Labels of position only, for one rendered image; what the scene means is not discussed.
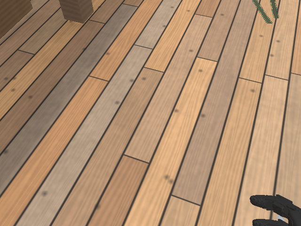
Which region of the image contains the robot right hand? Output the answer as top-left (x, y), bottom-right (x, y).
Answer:
top-left (249, 194), bottom-right (301, 226)

